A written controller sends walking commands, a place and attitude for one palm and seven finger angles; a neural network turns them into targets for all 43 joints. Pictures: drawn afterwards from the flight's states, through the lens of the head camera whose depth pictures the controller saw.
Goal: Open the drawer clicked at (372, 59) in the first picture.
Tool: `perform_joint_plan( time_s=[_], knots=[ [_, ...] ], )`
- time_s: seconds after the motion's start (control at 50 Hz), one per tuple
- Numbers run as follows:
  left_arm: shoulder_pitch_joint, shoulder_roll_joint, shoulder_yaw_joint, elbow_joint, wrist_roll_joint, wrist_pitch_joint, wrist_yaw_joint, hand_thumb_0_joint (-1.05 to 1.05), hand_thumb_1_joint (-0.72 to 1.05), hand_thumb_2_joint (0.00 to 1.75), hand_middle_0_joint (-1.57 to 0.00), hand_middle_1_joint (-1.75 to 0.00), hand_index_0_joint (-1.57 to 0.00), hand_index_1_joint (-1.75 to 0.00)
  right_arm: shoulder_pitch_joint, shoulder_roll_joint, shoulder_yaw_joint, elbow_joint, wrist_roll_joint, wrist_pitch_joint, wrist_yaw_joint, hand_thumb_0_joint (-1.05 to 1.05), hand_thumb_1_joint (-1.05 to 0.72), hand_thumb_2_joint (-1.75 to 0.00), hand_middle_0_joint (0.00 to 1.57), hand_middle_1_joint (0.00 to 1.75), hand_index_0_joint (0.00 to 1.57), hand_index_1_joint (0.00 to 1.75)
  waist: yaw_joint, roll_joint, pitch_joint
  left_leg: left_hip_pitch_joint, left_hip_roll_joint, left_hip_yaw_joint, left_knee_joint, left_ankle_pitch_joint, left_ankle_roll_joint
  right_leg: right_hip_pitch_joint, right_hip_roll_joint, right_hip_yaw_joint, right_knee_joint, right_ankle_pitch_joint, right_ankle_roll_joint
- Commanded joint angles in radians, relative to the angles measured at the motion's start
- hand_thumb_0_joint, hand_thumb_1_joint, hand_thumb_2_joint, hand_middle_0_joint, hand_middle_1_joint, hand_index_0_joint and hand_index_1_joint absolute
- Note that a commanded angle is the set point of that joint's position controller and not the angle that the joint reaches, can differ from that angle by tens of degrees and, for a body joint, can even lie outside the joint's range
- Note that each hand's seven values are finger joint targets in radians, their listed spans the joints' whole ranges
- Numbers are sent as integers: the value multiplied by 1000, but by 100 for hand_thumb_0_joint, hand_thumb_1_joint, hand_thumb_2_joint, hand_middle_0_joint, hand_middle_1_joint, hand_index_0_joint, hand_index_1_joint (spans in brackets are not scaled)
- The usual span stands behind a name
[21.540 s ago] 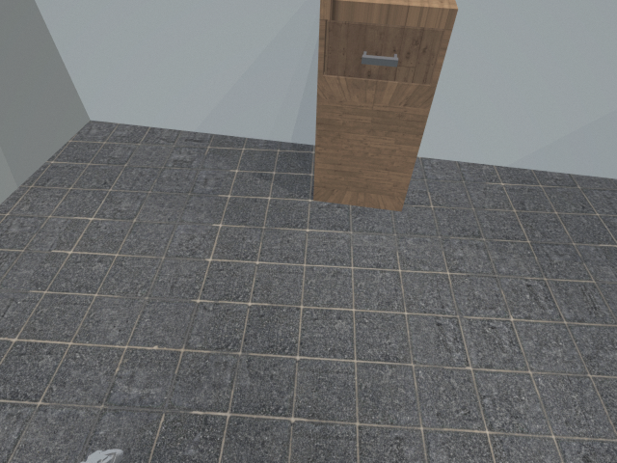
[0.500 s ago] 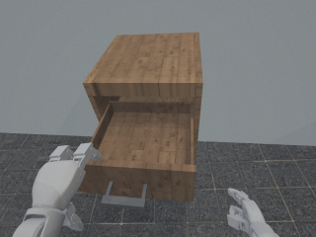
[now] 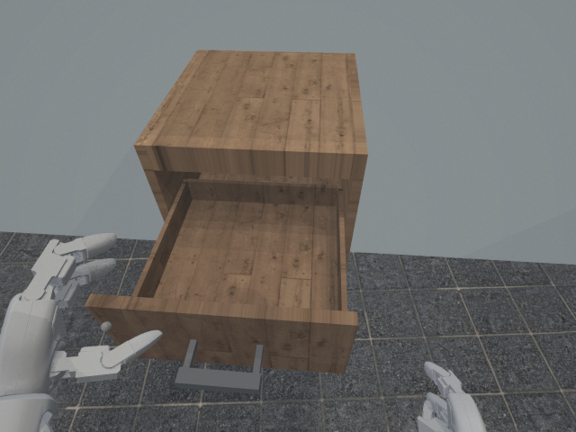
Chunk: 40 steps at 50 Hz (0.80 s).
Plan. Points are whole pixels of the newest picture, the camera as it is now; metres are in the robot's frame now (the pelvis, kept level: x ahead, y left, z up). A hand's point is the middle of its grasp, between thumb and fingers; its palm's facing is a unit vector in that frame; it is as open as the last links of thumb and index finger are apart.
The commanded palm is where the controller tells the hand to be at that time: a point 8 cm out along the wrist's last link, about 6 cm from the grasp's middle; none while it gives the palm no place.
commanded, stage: draw the hand back to the body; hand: left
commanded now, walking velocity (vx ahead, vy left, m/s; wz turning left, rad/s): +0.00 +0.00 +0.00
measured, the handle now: (222, 365) +0.23 +0.13 -0.05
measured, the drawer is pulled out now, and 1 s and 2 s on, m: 0.29 0.29 0.29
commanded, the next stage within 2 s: step back with the hand held close in 0.52 s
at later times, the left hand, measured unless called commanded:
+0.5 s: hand (81, 328) +0.18 +0.23 +0.15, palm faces +0.39 -0.83 -0.39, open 7.7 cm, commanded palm +0.13 +0.27 +0.18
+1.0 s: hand (87, 337) +0.17 +0.22 +0.14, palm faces +0.23 -0.82 -0.52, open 7.4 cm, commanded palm +0.11 +0.27 +0.18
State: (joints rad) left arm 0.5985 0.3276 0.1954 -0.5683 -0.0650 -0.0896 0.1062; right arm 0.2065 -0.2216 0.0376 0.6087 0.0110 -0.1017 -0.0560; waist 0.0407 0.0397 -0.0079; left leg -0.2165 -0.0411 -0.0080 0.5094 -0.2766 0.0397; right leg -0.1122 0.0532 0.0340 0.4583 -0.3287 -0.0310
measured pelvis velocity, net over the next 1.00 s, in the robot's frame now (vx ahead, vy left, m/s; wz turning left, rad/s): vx -0.02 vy -0.01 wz -0.01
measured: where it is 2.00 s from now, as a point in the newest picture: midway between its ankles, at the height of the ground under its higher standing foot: outside the picture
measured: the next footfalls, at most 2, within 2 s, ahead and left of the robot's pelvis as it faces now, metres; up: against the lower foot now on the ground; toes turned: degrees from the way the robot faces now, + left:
right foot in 1.68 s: -0.17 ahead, -0.12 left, +0.00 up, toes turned -2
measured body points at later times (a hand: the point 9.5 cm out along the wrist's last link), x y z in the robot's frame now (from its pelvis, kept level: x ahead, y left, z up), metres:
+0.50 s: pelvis +0.00 -0.01 +0.00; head +0.00 -0.03 +0.45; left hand +0.15 +0.27 +0.17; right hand +0.21 -0.22 -0.08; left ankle +0.00 +0.09 -0.74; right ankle -0.05 -0.10 -0.74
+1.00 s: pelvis -0.02 -0.01 +0.00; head +0.01 -0.01 +0.45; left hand +0.15 +0.27 +0.17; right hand +0.15 -0.26 -0.08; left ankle +0.00 +0.09 -0.74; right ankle -0.05 -0.10 -0.74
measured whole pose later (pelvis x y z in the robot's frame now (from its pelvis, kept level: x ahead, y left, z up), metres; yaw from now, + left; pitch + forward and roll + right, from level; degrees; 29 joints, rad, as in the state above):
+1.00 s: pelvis -0.02 -0.01 +0.00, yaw -1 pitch +3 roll +0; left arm 0.67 0.42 0.34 -0.57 -0.06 -0.17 0.10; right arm 0.16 -0.24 -0.02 0.54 0.03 0.02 -0.06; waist -0.02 0.02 0.02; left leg -0.32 -0.03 0.00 0.51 -0.23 0.03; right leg -0.24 0.06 0.04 0.49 -0.29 -0.03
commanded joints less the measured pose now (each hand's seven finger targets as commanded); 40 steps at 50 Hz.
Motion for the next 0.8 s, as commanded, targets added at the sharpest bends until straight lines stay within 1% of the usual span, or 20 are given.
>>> perform_joint_plan(
  time_s=[0.0,0.04,0.14,0.24,0.3,0.34,0.36,0.38,0.42,0.46,0.52,0.56,0.6,0.62,0.64,0.66,0.68,0.7,0.74,0.78],
  knots=[
    [-31,145,142,-198,-6,-65,16,0,37,68,-24,-64,-24,-64,-154,-92,-47,-173,10,-51,-17,0,-90,-90,20,30,20,30,8,0,-101,131,83,-25,-44,323,-20,-83,-60,-52,-55,318,8],
    [-54,162,166,-202,-9,-65,17,0,44,70,-23,-59,-23,-59,-164,-94,-48,-173,11,-48,-20,0,-90,-90,20,30,20,30,9,25,-91,129,80,-28,-50,301,-22,-87,-58,-50,-67,302,5],
    [-54,188,210,-185,-16,-61,19,0,62,78,-22,-48,-22,-48,-165,-97,-52,-169,15,-37,-22,0,-90,-90,20,30,20,30,13,26,-106,139,80,-26,-45,325,-21,-79,-57,-49,-68,325,7],
    [-77,170,198,-162,-19,-57,16,0,80,86,-21,-37,-21,-37,-169,-99,-51,-170,16,-32,-22,0,-90,-90,20,30,20,30,7,36,-70,131,76,-27,-52,285,-20,-100,-57,-50,-80,295,9],
    [-70,166,186,-148,-19,-55,17,0,90,90,-20,-30,-20,-30,-165,-99,-50,-174,15,-29,-22,0,-90,-90,20,30,20,30,6,-4,-77,132,76,-28,-54,271,-16,-98,-60,-50,-76,288,12],
    [-85,186,205,-165,-20,-57,19,0,90,90,-20,-30,-20,-30,-173,-100,-49,-171,13,-31,-24,0,-90,-90,20,30,20,30,10,15,-79,133,68,-25,-49,270,-14,-90,-61,-45,-85,306,10],
    [-69,169,191,-147,-19,-53,19,0,90,90,-20,-30,-20,-30,-169,-95,-50,-171,13,-27,-26,0,-90,-90,20,30,20,30,6,11,-73,131,69,-20,-48,269,-13,-94,-63,-45,-83,309,12],
    [-80,184,199,-169,-17,-57,19,0,90,90,-20,-30,-20,-30,-164,-97,-48,-174,14,-28,-24,0,-90,-90,20,30,20,30,9,25,-101,143,71,-21,-46,282,-15,-84,-66,-44,-79,316,11],
    [-73,187,208,-159,-20,-54,20,0,90,90,-20,-30,-20,-30,-168,-93,-47,-174,13,-27,-24,0,-90,-90,20,30,20,30,11,-4,-98,133,66,-21,-43,289,-14,-78,-66,-46,-77,336,13],
    [-64,176,203,-136,-21,-52,19,0,90,90,-20,-30,-20,-30,-171,-91,-47,-167,11,-21,-27,0,-90,-90,20,30,20,30,10,25,-74,132,64,-15,-42,281,-12,-85,-67,-43,-86,339,12],
    [-78,180,199,-152,-23,-54,18,0,90,90,-20,-30,-20,-30,-171,-91,-47,-176,16,-20,-25,0,-90,-90,20,30,20,30,9,12,-81,134,66,-18,-45,270,-14,-84,-68,-41,-86,324,14],
    [-79,193,210,-168,-18,-63,22,0,90,90,-20,-30,-20,-30,-172,-93,-49,-171,13,-25,-27,0,-90,-90,20,30,20,30,12,50,-94,144,62,-15,-40,275,-12,-84,-67,-42,-89,326,12],
    [-49,180,209,-134,-21,-60,21,0,90,90,-20,-30,-20,-30,-175,-90,-51,-169,14,-24,-25,0,-90,-90,20,30,20,30,14,1,-81,136,64,-15,-40,279,-10,-85,-66,-43,-87,339,14],
    [-252,364,390,-275,-15,-112,31,0,90,90,-20,-30,-20,-30,-124,-120,-57,-210,22,-12,-17,0,-90,-90,20,30,20,30,-17,8,-18,86,70,-48,-13,219,15,-148,-117,103,-146,431,7],
    [-274,378,407,-250,-12,-142,29,0,90,90,-20,-30,-20,-30,-124,-106,-55,-184,16,-11,-18,0,-90,-90,20,30,20,30,-25,7,-18,91,64,-54,6,194,9,-150,-149,129,-153,492,-5],
    [-138,265,334,-118,-6,-142,15,0,90,90,-20,-30,-20,-30,-131,-108,-59,-163,10,-1,-15,0,-90,-90,20,30,20,30,-33,-45,-11,93,60,-49,21,212,13,-151,-148,116,-143,531,2],
    [-73,205,279,-70,-6,-134,3,0,90,90,-20,-30,-20,-30,-138,-113,-66,-177,17,7,-8,0,-90,-90,20,30,20,30,-35,-74,-37,98,68,-47,19,257,11,-129,-148,104,-122,572,13],
    [-34,171,247,-63,-3,-134,-5,0,90,90,-20,-30,-20,-30,-141,-119,-71,-184,19,17,-2,0,-90,-90,20,30,20,30,-35,-59,-72,111,75,-38,20,298,16,-116,-145,91,-106,586,25],
    [-1,161,231,-85,-2,-136,-9,0,90,90,-20,-30,-20,-30,-157,-126,-80,-200,21,29,3,0,-90,-90,20,30,20,30,-32,-25,-107,125,88,-37,4,372,16,-107,-138,77,-80,589,37],
    [45,177,248,-86,1,-133,-3,0,90,90,-20,-30,-20,-30,-160,-118,-88,-210,28,48,4,0,-90,-90,20,30,20,30,-30,-57,-134,105,107,-46,-3,408,16,-94,-132,59,-59,537,37]
  ],
)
